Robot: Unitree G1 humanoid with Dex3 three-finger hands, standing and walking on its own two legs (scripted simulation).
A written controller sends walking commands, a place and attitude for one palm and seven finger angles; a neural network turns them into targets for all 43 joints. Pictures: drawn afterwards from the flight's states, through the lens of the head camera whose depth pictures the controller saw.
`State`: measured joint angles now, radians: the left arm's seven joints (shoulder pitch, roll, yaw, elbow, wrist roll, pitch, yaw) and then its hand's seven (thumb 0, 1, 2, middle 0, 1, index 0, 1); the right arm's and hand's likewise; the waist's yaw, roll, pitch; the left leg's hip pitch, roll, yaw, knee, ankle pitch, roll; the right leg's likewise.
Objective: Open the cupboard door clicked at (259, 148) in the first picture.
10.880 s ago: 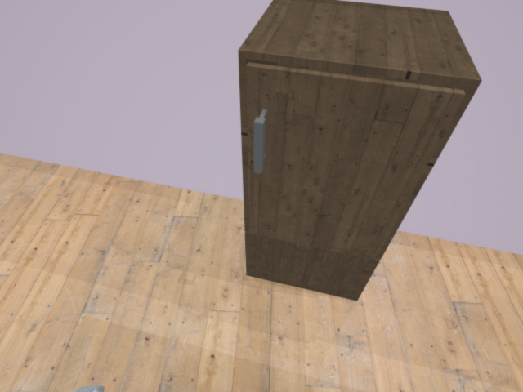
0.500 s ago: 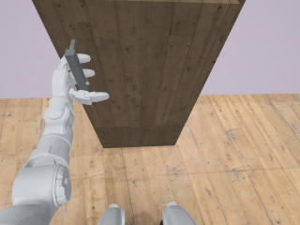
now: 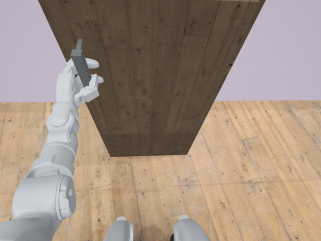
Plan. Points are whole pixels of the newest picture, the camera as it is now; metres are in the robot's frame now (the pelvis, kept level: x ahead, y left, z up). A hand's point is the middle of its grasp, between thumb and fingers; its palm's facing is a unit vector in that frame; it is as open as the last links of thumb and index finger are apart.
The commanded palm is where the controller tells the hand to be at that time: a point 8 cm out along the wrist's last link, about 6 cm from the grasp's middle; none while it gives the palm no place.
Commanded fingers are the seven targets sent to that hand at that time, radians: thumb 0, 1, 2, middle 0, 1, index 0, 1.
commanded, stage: pull the door open along its arc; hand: left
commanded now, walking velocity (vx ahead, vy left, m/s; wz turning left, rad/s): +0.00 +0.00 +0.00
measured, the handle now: (86, 70) +0.53 +0.17 +0.08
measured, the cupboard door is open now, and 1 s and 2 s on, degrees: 0 32 35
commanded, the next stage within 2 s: open thumb and fingers to let go in 1.14 s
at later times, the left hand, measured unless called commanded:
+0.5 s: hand (97, 116) +0.39 +0.13 +0.07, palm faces +0.02 -1.00 +0.05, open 5.8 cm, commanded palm +0.34 +0.18 +0.08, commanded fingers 0.00 0.90 0.90 -0.40 -1.35 -0.40 -1.35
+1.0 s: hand (130, 162) +0.28 +0.05 +0.08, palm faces +0.33 -0.94 -0.01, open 5.9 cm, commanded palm +0.20 +0.07 +0.08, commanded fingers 0.00 0.90 0.90 -0.40 -1.35 -0.40 -1.35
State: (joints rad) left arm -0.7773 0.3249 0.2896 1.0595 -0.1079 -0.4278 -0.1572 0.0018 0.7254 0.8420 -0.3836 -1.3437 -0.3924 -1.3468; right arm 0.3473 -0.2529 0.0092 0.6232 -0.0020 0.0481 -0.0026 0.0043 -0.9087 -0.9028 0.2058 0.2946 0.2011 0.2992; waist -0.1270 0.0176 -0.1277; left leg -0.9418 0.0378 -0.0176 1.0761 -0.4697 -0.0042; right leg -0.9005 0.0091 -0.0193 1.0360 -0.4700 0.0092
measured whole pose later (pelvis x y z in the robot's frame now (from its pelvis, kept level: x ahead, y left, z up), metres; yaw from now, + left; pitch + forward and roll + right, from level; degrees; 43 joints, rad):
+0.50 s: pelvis +0.02 +0.00 +0.02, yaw -1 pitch +15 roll -1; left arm -0.26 0.16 0.15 0.52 -0.19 -0.37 -0.06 0.01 0.71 0.73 -0.35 -1.35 -0.37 -1.35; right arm 0.35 -0.24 -0.01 0.55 0.01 0.04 0.02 0.01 -0.91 -0.90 0.21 0.29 0.20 0.30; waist -0.07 0.02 -0.14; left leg -0.77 0.04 0.01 0.97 -0.47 0.00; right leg -0.75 0.01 0.01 0.94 -0.46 0.01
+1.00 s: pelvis +0.03 -0.03 +0.02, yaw +3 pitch +10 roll +0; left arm 0.28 -0.06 -0.29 0.00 0.08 -0.21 0.51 0.02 0.71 0.76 -0.31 -1.32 -0.37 -1.35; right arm 0.19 -0.16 0.02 0.49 -0.06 0.00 0.04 0.01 -0.91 -0.90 0.21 0.29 0.20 0.30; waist -0.01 0.03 -0.15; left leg -0.67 0.03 -0.06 0.97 -0.48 -0.04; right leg -0.63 0.00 -0.06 0.97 -0.52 -0.03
